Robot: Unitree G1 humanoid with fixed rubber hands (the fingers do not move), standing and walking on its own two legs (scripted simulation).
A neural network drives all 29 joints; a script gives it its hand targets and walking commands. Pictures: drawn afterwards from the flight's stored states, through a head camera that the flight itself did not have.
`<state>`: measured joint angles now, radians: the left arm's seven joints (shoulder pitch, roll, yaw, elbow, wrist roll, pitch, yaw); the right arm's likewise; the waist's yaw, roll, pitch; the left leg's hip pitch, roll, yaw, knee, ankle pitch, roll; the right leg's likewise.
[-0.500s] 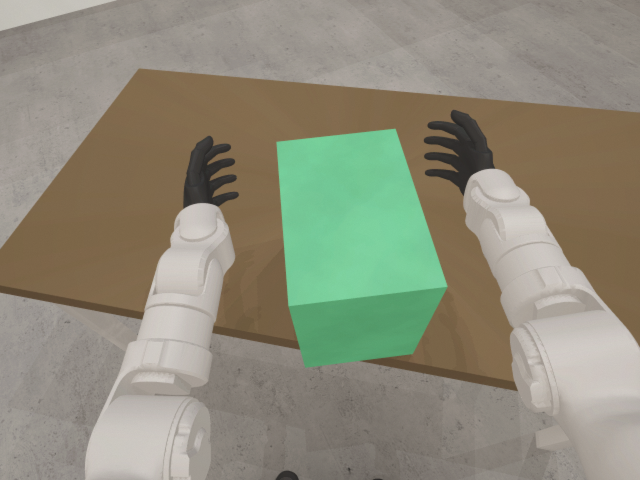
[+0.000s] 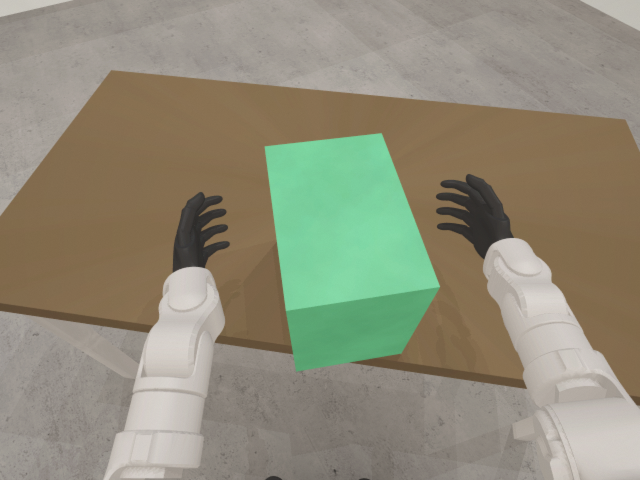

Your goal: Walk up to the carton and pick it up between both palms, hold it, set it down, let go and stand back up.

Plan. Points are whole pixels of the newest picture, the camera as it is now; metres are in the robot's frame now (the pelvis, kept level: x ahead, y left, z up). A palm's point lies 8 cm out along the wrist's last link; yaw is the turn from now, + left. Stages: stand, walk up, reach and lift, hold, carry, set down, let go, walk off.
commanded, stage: set down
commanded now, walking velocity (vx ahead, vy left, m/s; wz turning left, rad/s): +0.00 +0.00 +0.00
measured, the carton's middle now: (337, 256) +0.43 +0.05 -0.02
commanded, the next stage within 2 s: none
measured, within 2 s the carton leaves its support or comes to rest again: neither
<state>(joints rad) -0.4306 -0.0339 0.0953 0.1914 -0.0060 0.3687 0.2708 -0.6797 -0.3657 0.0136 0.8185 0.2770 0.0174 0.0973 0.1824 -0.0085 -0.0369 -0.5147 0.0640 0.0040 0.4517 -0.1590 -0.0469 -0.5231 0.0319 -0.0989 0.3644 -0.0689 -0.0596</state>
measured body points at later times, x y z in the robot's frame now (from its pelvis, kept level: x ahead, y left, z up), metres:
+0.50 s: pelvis -0.01 +0.00 +0.00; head +0.06 +0.00 +0.44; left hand +0.30 +0.20 +0.01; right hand +0.37 -0.18 -0.01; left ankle +0.03 +0.15 -0.74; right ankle +0.06 -0.08 -0.74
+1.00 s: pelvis +0.00 -0.01 +0.00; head +0.07 +0.00 +0.44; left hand +0.26 +0.19 -0.03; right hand +0.31 -0.21 -0.05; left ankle +0.03 +0.15 -0.74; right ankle +0.06 -0.08 -0.74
